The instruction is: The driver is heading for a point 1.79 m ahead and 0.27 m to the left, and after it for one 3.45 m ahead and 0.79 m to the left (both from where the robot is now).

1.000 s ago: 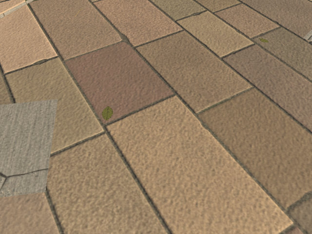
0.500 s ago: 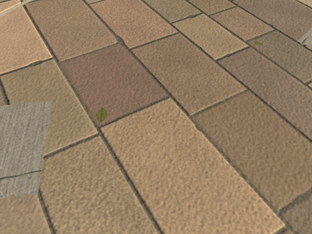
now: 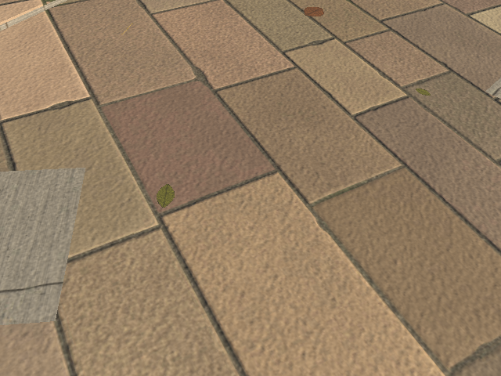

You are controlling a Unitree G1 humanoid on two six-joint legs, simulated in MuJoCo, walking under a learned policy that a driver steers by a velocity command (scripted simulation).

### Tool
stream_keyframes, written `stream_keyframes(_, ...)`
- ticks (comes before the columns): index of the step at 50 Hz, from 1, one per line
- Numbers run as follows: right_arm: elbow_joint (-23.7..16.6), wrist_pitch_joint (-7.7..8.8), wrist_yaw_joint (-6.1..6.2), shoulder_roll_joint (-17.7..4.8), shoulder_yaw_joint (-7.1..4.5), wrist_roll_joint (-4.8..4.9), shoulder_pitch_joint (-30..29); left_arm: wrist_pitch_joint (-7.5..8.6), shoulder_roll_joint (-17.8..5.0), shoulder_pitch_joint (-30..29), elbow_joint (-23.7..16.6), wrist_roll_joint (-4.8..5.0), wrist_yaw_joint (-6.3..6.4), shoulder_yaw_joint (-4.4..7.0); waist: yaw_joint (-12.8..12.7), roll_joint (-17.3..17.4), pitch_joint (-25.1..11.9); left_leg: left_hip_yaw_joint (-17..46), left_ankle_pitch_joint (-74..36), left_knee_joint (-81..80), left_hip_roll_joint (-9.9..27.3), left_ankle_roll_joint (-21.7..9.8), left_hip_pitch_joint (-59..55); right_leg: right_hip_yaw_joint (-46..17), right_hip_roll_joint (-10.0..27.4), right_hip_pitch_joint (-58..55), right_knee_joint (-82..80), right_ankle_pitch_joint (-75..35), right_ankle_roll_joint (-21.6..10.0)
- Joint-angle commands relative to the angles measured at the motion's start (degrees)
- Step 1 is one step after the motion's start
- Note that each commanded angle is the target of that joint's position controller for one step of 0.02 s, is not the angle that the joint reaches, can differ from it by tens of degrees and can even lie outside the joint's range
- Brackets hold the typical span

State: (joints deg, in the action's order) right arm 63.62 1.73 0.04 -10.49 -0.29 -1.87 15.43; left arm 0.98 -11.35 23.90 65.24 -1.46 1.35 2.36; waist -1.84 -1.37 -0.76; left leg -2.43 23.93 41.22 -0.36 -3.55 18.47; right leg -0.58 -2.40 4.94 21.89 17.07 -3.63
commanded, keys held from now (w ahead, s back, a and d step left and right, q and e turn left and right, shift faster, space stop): w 1.00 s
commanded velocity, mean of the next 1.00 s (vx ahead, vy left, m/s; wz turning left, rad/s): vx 0.46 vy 0.00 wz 0.00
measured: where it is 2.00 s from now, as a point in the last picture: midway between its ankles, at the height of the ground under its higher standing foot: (248, 218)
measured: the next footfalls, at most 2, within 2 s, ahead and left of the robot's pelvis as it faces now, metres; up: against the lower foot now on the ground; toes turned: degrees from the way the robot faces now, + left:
left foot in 0.08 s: +0.08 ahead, +0.11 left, +0.00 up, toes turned +2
right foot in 0.54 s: +0.43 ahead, -0.04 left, +0.00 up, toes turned -4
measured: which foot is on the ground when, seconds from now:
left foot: up 0.00-0.06, down 0.08-0.54, up 0.56-1.00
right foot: down 0.00-0.08, up 0.10-0.52, down 0.54-1.00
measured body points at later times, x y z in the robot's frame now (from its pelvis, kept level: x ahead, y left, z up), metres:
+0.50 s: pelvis +0.22 +0.03 -0.01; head +0.26 +0.03 +0.43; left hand +0.42 +0.24 -0.14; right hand +0.10 -0.18 -0.15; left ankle +0.04 +0.11 -0.74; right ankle +0.38 -0.05 -0.72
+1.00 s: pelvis +0.51 +0.02 +0.00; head +0.54 +0.02 +0.44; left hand +0.41 +0.24 -0.15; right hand +0.68 -0.19 -0.13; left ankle +0.68 +0.15 -0.70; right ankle +0.39 -0.04 -0.74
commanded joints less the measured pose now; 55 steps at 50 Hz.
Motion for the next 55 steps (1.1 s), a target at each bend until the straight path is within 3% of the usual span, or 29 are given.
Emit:
stream_keyframes(1, -3.92, 1.73, -0.54, -2.45, -0.92, 0.72, -1.79, 1.35, -7.50, -1.24, -2.45, 0.45, -0.06, 1.56, 2.21, -4.21, 8.75, -1.83, -4.61, -7.76, 0.00, -0.22, -1.17, -13.89, 14.05, 9.90, -11.37, 12.25, -8.35)
stream_keyframes(3, -0.94, 1.91, -0.21, -2.44, -1.61, 0.96, 7.26, 1.61, -6.90, -2.67, -3.27, 0.70, -0.24, 1.51, 5.95, -1.52, 7.24, -3.32, -8.20, -15.26, -2.71, -0.34, -17.77, -9.66, 10.58, 19.72, -3.89, 12.12, -6.64)
stream_keyframes(4, 0.40, 2.34, 0.31, -4.89, -2.47, 0.53, 13.30, 2.23, -4.77, -3.79, -4.26, 0.30, -0.51, 0.84, 8.48, 3.87, 5.51, 4.47, -3.08, -19.74, 2.53, -1.11, -25.90, -5.27, 7.23, 25.65, 6.33, 9.90, -4.92)
stream_keyframes(5, 1.00, 2.60, 0.83, -11.19, -3.89, 0.15, 20.89, 2.88, 0.41, -4.75, -6.93, 0.80, -1.27, -0.57, 10.33, 18.16, 1.43, 29.91, 16.12, -31.54, 18.09, -5.75, -31.85, 4.00, -0.13, 34.26, 26.87, 12.25, -1.80)
stream_keyframes(6, 2.49, 1.79, 0.81, -11.68, -4.16, 0.47, 22.16, 2.67, -4.36, -6.37, -7.92, -0.89, -1.62, 0.65, 9.12, 14.49, 4.60, 40.79, 23.77, -35.04, 22.86, -9.84, -26.30, 2.17, 0.13, 39.02, 38.55, 15.46, -2.31)
stream_keyframes(7, 0.13, 1.72, 0.61, -9.34, -3.55, 0.47, 15.41, 2.66, -4.94, -8.32, -8.36, -1.40, -2.18, 0.87, 5.67, 7.12, 9.67, 36.54, 21.88, -34.35, 21.26, -9.67, -20.82, -0.34, 3.89, 40.61, 43.01, 9.65, -2.91)
stream_keyframes(9, -2.64, 2.86, 0.25, -6.86, -2.80, 0.74, 8.68, 3.25, -2.71, -7.95, -7.51, -0.63, -3.05, 0.47, 2.34, 3.64, 9.76, 25.08, 5.01, -35.08, 15.93, -7.49, -16.14, -1.11, 6.70, 36.63, 41.33, -0.10, -1.96)
stream_keyframes(11, -2.14, 3.82, 0.56, -4.51, -1.95, 0.84, 9.71, 2.70, -3.19, -7.47, -6.95, -0.91, -3.41, 0.79, 1.40, 4.14, 7.54, 17.22, -10.22, -34.53, 12.64, -6.22, -17.14, 0.67, 6.88, 34.32, 39.82, -3.82, -0.42)
stream_keyframes(14, -0.40, 4.37, 0.81, -4.32, -1.53, 1.02, 14.66, 1.65, -2.73, -11.75, -8.62, -0.67, -3.40, 0.87, 1.66, 5.25, 6.62, 11.40, -27.99, -32.67, 11.29, -6.43, -19.74, 3.10, 6.25, 36.80, 38.01, -6.08, 0.91)
stream_keyframes(19, -0.33, 4.42, 1.05, -3.97, -0.90, 0.87, 16.40, 1.46, -1.09, -25.42, -14.15, 0.02, -3.43, -0.24, 3.72, 6.30, 8.96, 6.49, -38.82, -33.09, 9.38, -6.47, -17.32, 6.89, 4.20, 34.01, 22.18, -11.83, 1.48)
stream_keyframes(22, 0.16, 4.58, 1.33, -5.14, -1.10, 0.76, 17.20, 1.56, -1.60, -28.22, -15.82, 0.44, -3.15, -0.46, 3.84, 7.12, 9.04, 5.49, -45.19, -32.46, 10.67, -6.43, -18.88, 8.29, 2.64, 28.48, 14.52, -13.17, -0.53)
stream_keyframes(24, 0.07, 4.76, 1.44, -6.12, -1.38, 0.67, 15.69, 1.83, -3.09, -24.99, -15.54, 0.44, -2.53, 0.11, 1.53, 7.05, 6.92, 4.27, -57.80, -27.50, 11.56, -5.78, -21.44, 8.51, 0.85, 22.67, 12.27, -11.42, -2.97)
stream_keyframes(25, -0.04, 4.76, 1.56, -6.83, -1.64, 0.61, 14.93, 2.14, -4.21, -20.41, -14.30, 0.44, -2.12, 0.68, -0.55, 7.18, 4.30, 3.66, -64.99, -21.93, 11.66, -5.19, -22.87, 8.45, -0.53, 17.82, 11.82, -9.66, -4.07)
stream_keyframes(26, -0.14, 4.54, 1.57, -7.44, -1.91, 0.50, 14.26, 2.59, -5.53, -12.77, -11.86, 0.57, -1.69, 1.48, -3.60, 6.86, 0.30, 3.03, -68.00, -13.00, 11.20, -4.65, -23.39, 8.26, -1.85, 10.59, 9.96, -8.94, -5.21)
stream_keyframes(27, -0.41, 4.33, 1.40, -7.83, -2.08, 0.83, 13.29, 3.08, -6.80, -3.81, -8.99, 0.18, -1.19, 2.33, -7.49, 5.81, -3.95, 1.78, -61.49, -1.40, 9.57, -3.94, -18.54, 6.79, -0.44, -0.92, 6.19, -10.69, -6.42)
stream_keyframes(28, -1.82, 4.24, 1.00, -5.29, -1.52, 1.10, 14.53, 3.36, -11.52, 4.73, -7.51, -1.30, -0.73, 3.66, -9.15, 0.05, -10.41, -0.09, -39.46, 16.00, 6.24, -3.44, -7.65, -8.01, 12.68, -13.70, 5.13, -0.72, -8.96)
stream_keyframes(29, -2.00, 3.89, 0.20, 0.30, -1.06, 2.64, 21.51, 2.98, -14.57, 3.85, -8.09, -1.78, -1.32, 4.28, -4.02, -10.99, -14.78, 0.73, 6.56, 36.66, -5.01, -1.66, 11.83, -38.49, 26.90, -23.83, -3.14, 3.15, -17.69)
stream_keyframes(30, -2.65, 3.58, 0.28, -4.98, -2.32, 1.31, 16.01, 2.58, -12.26, -1.68, -8.46, 0.53, -1.84, 4.02, -3.11, -2.97, -9.39, 6.59, 1.85, 39.12, -1.49, -2.93, 16.93, -39.10, 23.87, -17.69, -7.96, 11.35, -16.32)
stream_keyframes(31, -4.74, 3.77, 0.05, -5.57, -2.67, 0.88, 10.00, 2.83, -8.37, -7.58, -9.55, 1.05, -1.98, 2.94, -1.28, -1.09, -0.88, 5.88, -4.21, 36.37, 1.29, -3.13, 18.50, -29.52, 22.35, -8.75, -9.43, 10.11, -14.22)
stream_keyframes(32, -5.27, 3.96, -0.02, -4.73, -2.68, 0.65, 7.31, 3.49, -5.36, -9.81, -9.59, 0.75, -2.18, 2.20, 0.03, 1.93, 2.82, 5.66, -7.46, 33.26, 3.06, -3.03, 16.27, -23.43, 19.83, -1.93, -11.09, 1.99, -12.61)
stream_keyframes(34, -4.99, 2.72, -0.52, -2.65, -2.59, -0.49, 8.39, 4.42, -2.03, -8.86, -8.04, 0.55, -1.63, 1.01, 3.24, 0.88, 3.48, 5.48, -8.85, 28.38, 5.02, -1.89, 10.37, -14.45, 15.62, 4.97, -12.34, -8.42, -9.77)
stream_keyframes(36, -5.38, 1.61, -0.93, -1.55, -2.62, -0.59, 8.08, 5.32, -2.72, -5.30, -6.58, 0.53, -1.28, 0.86, 4.06, 0.03, 3.48, 4.24, -9.07, 25.55, 5.18, -0.78, 9.95, -10.51, 14.47, 5.86, -12.70, -16.17, -9.55)
stream_keyframes(39, -8.18, 0.64, -1.30, -2.30, -2.73, -0.60, 0.79, 5.55, -4.83, -1.78, -5.76, 0.72, -1.11, 0.97, 3.50, -0.60, 5.52, 2.23, -14.05, 19.79, 6.37, 0.74, 15.88, -6.65, 13.06, 4.87, -14.60, -18.65, -8.91)
stream_keyframes(44, -12.68, 0.81, -1.73, -2.00, -2.08, 0.44, -12.05, 5.37, -4.19, 3.70, -5.00, 0.85, -1.06, 0.21, 0.28, -1.56, 6.97, -1.24, -23.22, 3.57, 5.18, 2.14, 17.84, -2.25, 10.72, 0.84, -14.48, -28.66, -6.32)
stream_keyframes(49, -15.35, 1.27, -1.59, -2.42, -1.72, 0.76, -19.34, 5.12, -4.81, 8.42, -3.37, 0.31, -0.36, 0.10, -2.00, -2.49, 7.25, -2.99, -23.08, -5.89, 2.79, 0.46, 17.89, -1.88, 13.01, -8.88, -11.82, -35.76, -6.82)
stream_keyframes(52, -15.42, 2.03, -1.17, -3.69, -2.28, 0.72, -16.79, 4.96, -5.88, 6.59, -3.29, -0.18, 0.11, 0.38, 0.60, -3.04, 5.84, -3.58, -16.66, -9.54, 0.38, -2.29, 12.04, -0.83, 14.55, -12.50, -5.57, -49.96, -6.68)
stream_keyframes(53, -14.09, 2.32, -0.78, -4.61, -2.81, 0.67, -12.23, 4.91, -6.54, 5.78, -3.34, -0.25, 0.20, 0.58, 2.62, -3.54, 3.53, -4.04, -14.44, -10.61, -1.40, -3.43, 6.36, -0.39, 14.51, -12.73, -0.43, -57.05, -6.12)
stream_keyframes(54, -11.39, 2.79, -0.32, -5.71, -3.55, 0.54, -4.12, 4.72, -6.95, 4.79, -3.44, -0.13, 0.08, 0.68, 6.03, -2.78, -0.44, -4.60, -15.62, -14.00, -2.95, -4.76, -2.59, 0.69, 13.34, -11.60, 8.51, -58.76, -5.34)
stream_keyframes(55, -8.58, 3.35, 0.25, -8.05, -4.58, -0.46, 5.60, 4.75, -6.51, 3.80, -4.16, 0.43, -0.06, 0.49, 10.00, -1.62, -5.52, -0.37, -17.19, -15.27, 1.13, -6.85, -16.94, 1.85, 11.63, -2.87, 20.53, -48.79, -4.42)
Velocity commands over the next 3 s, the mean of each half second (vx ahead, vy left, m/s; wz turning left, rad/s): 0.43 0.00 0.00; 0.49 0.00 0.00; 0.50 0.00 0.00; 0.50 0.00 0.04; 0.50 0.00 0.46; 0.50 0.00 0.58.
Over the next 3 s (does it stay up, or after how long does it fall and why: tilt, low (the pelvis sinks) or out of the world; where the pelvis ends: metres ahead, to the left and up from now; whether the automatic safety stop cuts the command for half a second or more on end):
stays up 1.59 0.12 0.00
